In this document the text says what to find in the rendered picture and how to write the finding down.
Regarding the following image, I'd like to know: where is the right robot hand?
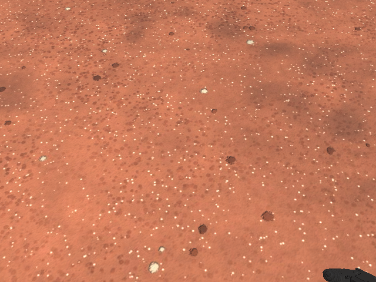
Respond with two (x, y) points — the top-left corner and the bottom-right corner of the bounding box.
(323, 268), (376, 282)

